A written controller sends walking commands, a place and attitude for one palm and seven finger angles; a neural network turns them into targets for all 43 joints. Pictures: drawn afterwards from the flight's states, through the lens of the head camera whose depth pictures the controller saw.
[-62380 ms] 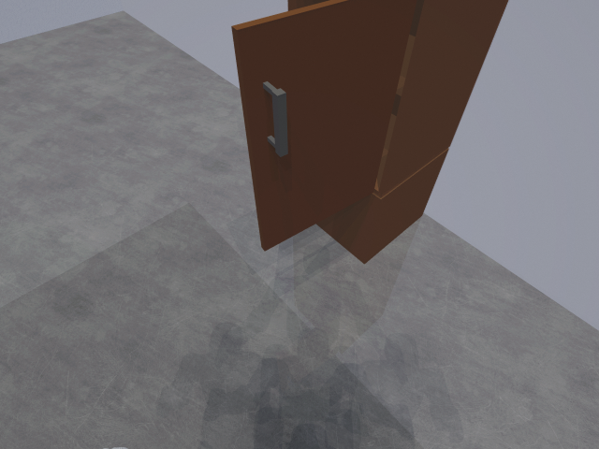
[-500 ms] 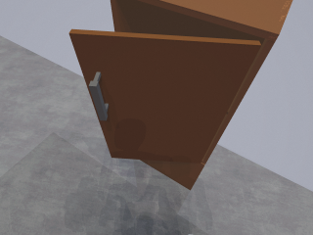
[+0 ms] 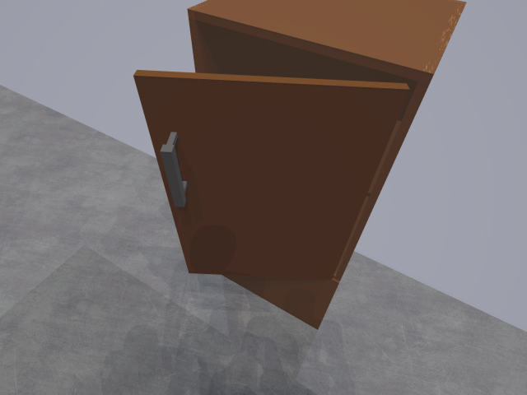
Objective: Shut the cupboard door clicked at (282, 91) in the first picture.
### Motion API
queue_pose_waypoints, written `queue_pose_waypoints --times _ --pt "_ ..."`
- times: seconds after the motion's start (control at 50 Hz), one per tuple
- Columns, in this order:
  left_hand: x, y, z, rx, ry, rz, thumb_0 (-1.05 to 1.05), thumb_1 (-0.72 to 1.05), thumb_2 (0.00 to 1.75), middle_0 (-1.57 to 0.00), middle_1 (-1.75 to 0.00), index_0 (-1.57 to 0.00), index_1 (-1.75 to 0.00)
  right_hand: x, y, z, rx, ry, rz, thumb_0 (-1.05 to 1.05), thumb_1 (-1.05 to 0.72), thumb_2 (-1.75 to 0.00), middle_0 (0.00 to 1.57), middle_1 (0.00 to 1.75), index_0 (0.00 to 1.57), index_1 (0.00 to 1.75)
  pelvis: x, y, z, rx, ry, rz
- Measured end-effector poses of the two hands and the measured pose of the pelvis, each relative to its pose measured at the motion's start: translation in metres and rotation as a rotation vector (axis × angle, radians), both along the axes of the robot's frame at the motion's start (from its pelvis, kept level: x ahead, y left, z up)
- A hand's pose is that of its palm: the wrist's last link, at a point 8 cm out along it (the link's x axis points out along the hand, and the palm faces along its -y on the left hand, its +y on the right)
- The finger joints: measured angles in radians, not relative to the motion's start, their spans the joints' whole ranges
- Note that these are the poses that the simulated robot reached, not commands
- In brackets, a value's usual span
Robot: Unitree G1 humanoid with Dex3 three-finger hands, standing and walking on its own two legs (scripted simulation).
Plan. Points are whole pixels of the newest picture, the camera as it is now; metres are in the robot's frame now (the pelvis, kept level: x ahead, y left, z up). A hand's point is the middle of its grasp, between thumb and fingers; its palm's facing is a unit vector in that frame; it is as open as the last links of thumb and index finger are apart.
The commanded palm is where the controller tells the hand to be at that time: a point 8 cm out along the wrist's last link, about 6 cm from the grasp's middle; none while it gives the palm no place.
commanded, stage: come to a stop and stand still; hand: left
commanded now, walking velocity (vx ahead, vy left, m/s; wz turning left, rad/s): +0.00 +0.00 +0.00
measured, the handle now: (176, 170) +0.46 +0.19 +0.08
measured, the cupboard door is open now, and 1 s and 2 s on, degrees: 28 28 28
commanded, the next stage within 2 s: look again from close up in 0.26 s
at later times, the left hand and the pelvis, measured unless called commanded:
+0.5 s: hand out of the picture -0.04 +0.16 -0.18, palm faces +0.02 -0.99 -0.17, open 7.4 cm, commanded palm none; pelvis +0.00 +0.00 -0.01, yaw +1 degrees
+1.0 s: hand out of the picture +0.07 +0.18 -0.17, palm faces +0.07 -0.98 -0.21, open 7.3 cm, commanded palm +0.12 +0.22 -0.07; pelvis +0.03 +0.00 -0.01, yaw +0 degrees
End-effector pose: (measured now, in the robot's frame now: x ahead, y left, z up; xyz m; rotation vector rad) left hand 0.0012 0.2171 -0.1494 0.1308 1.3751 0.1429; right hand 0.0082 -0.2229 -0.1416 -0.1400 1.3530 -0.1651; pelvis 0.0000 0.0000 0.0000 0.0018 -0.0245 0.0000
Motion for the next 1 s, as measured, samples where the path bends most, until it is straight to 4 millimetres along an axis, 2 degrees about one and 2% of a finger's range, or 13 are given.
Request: queue_pose_waypoints --times 0.26,0.36,0.44,0.54,0.66,0.82,0.98,1.0 --pt "-0.044 -0.022 -0.004 -0.053 0.086 0.026 0.01 0.91 0.89 -0.2 -0.3 -0.19 -0.3 -0.04 0.016 0.0 0.038 0.095 -0.015 0.01 -0.91 -0.9 0.2 0.3 0.2 0.3 -0.008 -0.003 0.001 -0.002 0.011 0.006" --pt "-0.051 -0.026 -0.004 -0.059 0.105 0.032 0.01 0.91 0.89 -0.2 -0.3 -0.19 -0.3 -0.044 0.021 -0.001 0.048 0.105 -0.022 0.01 -0.91 -0.9 0.2 0.3 0.2 0.3 -0.007 -0.003 0.001 -0.002 0.012 0.005" --pt "-0.049 -0.021 -0.005 -0.038 0.098 0.014 0.01 0.91 0.89 -0.2 -0.3 -0.2 -0.3 -0.037 0.021 -0.008 0.055 0.08 -0.006 0.01 -0.91 -0.9 0.2 0.3 0.2 0.3 -0.007 0.001 -0.005 -0.018 0.022 0.012" --pt "-0.035 -0.003 0.0 0.011 0.065 0.007 0.01 0.91 0.89 -0.2 -0.3 -0.2 -0.3 -0.021 0.02 -0.017 0.06 0.029 -0.003 0.01 -0.92 -0.9 0.2 0.3 0.2 0.3 0.0 0.007 -0.008 -0.011 0.026 0.012" --pt "-0.006 0.012 0.007 0.057 0.007 -0.006 0.01 0.91 0.89 -0.2 -0.3 -0.19 -0.3 -0.003 0.015 -0.018 0.055 -0.009 0.005 0.02 -0.93 -0.9 0.2 0.3 0.2 0.3 0.011 0.008 -0.007 0.003 0.025 0.0" --pt "0.031 0.011 0.007 0.053 -0.043 -0.033 0.01 0.91 0.89 -0.2 -0.3 -0.19 -0.3 0.016 0.004 -0.011 0.03 -0.027 0.013 0.02 -0.92 -0.9 0.2 0.3 0.2 0.3 0.021 0.003 -0.005 0.008 0.023 -0.009" --pt "0.045 0.005 0.003 0.044 -0.039 -0.041 0.01 0.92 0.89 -0.2 -0.3 -0.2 -0.3 0.029 -0.005 -0.006 0.008 -0.017 0.016 0.01 -0.92 -0.9 0.2 0.3 0.2 0.3 0.029 -0.003 -0.004 0.001 0.03 -0.01" --pt "0.055 0.009 0.008 0.04 -0.094 0.025 0.01 0.92 0.89 -0.2 -0.3 -0.2 -0.3 0.033 -0.008 -0.004 -0.01 -0.049 0.021 0.01 -0.92 -0.9 0.2 0.3 0.2 0.3 0.028 -0.004 -0.005 -0.001 0.027 -0.004"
